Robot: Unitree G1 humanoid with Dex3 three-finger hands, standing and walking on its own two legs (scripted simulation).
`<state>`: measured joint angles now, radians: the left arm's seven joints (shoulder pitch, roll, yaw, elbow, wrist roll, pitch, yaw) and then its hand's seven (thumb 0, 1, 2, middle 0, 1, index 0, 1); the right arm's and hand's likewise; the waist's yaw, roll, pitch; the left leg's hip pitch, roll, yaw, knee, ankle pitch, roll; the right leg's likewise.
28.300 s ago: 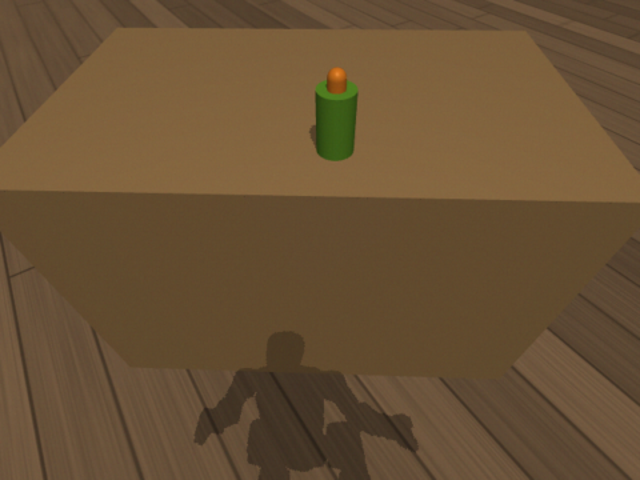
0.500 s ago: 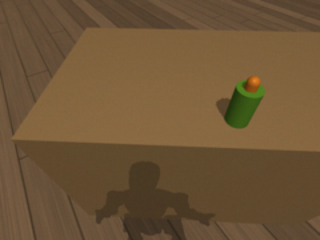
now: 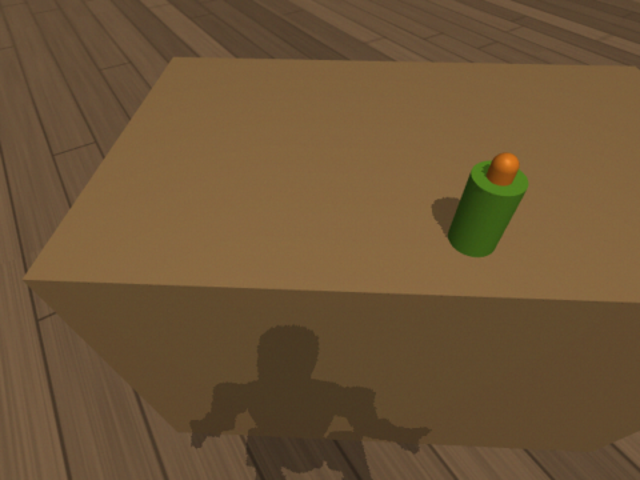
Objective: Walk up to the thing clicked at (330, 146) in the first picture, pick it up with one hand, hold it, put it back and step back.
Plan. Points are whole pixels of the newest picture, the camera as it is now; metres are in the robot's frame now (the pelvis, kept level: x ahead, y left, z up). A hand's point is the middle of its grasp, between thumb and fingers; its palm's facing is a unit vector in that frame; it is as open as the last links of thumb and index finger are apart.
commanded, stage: stand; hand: right
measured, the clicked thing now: (488, 201) +0.46 -0.21 +0.10
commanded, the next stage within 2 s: step back in 0.18 s
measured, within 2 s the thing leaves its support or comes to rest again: neither
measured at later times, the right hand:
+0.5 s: hand out of the picture +0.06 -0.28 -0.17, palm faces -0.01 +0.92 -0.38, open 7.4 cm
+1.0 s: hand out of the picture -0.06 -0.28 -0.18, palm faces +0.04 +0.92 -0.39, open 7.4 cm
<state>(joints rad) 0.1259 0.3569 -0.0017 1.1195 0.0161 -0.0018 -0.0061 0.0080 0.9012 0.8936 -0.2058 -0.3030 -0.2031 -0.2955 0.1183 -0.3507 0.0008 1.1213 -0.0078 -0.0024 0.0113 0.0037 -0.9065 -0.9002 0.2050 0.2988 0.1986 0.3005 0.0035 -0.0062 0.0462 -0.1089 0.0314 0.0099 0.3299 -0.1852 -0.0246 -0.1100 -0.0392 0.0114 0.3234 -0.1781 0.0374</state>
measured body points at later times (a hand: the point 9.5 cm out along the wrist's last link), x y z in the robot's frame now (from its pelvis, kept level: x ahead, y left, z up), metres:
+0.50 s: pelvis -0.05 +0.00 -0.02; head +0.01 -0.01 +0.42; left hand +0.05 +0.32 -0.14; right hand +0.06 -0.33 -0.15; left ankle -0.06 +0.13 -0.70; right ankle +0.00 -0.14 -0.75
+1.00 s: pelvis -0.14 +0.00 -0.03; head -0.07 -0.01 +0.41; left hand -0.02 +0.31 -0.15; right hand -0.06 -0.32 -0.15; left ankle -0.10 +0.13 -0.74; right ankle -0.14 -0.11 -0.75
